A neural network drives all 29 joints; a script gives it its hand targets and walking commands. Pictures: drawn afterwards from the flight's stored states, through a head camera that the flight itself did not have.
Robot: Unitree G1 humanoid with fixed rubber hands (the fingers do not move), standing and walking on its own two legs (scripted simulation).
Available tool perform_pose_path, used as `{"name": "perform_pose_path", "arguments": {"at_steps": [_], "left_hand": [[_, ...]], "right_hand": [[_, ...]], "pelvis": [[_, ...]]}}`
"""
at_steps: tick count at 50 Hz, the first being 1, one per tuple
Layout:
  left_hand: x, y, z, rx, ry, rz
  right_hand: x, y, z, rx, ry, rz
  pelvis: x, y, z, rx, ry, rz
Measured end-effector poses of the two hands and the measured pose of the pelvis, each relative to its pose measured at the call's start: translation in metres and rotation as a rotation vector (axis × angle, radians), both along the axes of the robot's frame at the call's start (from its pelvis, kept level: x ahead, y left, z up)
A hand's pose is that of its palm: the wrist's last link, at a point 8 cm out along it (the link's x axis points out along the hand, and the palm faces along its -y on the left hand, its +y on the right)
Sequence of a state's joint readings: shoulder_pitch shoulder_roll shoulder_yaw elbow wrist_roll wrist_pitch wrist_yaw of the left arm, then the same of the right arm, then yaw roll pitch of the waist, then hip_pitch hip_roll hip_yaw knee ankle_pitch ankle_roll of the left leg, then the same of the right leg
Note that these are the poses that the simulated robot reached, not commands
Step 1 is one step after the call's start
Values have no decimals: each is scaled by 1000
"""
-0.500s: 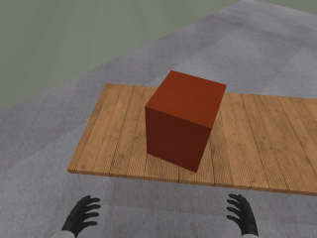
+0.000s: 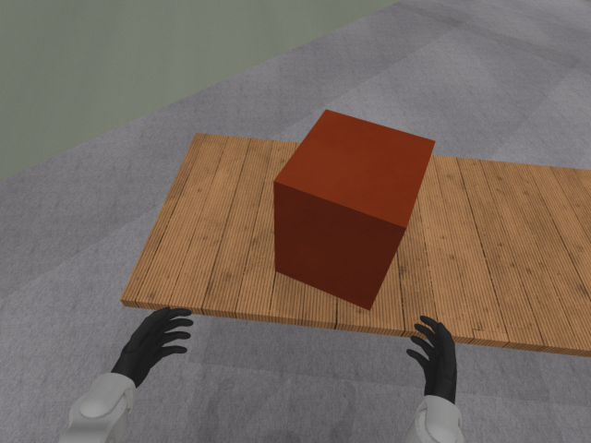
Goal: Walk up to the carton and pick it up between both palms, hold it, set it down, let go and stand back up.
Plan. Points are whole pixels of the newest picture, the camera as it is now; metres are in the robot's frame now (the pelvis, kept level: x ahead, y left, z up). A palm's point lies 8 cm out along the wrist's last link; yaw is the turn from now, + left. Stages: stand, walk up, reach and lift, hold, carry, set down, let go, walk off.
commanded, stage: reach and lift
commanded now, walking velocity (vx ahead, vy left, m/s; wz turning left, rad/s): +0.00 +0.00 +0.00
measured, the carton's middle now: (348, 211) +0.52 -0.08 -0.03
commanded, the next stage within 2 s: none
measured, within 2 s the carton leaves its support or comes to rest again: neither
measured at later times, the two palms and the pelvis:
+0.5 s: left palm (147, 319) +0.30 +0.23 -0.02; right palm (433, 345) +0.27 -0.18 -0.03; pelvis -0.02 +0.01 -0.01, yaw +1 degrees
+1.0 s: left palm (185, 253) +0.38 +0.18 +0.02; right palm (456, 299) +0.31 -0.21 +0.02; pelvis -0.01 -0.01 +0.00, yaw +0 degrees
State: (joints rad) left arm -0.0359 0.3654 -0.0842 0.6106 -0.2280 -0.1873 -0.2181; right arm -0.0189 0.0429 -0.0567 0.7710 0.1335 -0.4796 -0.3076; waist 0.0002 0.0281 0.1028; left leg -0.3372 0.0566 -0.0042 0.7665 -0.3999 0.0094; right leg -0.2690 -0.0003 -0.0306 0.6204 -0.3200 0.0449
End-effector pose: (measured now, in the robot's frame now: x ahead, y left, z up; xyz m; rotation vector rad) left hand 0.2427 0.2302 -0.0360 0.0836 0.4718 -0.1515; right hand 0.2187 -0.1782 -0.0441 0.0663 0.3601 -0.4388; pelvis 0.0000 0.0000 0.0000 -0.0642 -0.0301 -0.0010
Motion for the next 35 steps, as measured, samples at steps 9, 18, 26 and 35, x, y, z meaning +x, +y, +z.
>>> {"name": "perform_pose_path", "arguments": {"at_steps": [9, 18, 26, 35], "left_hand": [[16, 0, 3, -8, -56, -36], [38, 2, 2, 1, -59, -36], [62, -4, 14, 1, -84, -31], [87, -19, 36, 11, -95, -32]], "right_hand": [[9, 15, 2, 8, -54, -47], [29, 11, 4, -2, -45, -72], [51, -2, 21, 1, -56, -79], [66, -16, 41, 11, -59, -63]], "pelvis": [[-10, 5, -8, -16, 32, 5], [-18, 12, -14, -27, 72, 9], [-18, 15, -12, -29, 108, 10], [-14, 9, -2, -12, 113, 10]]}}
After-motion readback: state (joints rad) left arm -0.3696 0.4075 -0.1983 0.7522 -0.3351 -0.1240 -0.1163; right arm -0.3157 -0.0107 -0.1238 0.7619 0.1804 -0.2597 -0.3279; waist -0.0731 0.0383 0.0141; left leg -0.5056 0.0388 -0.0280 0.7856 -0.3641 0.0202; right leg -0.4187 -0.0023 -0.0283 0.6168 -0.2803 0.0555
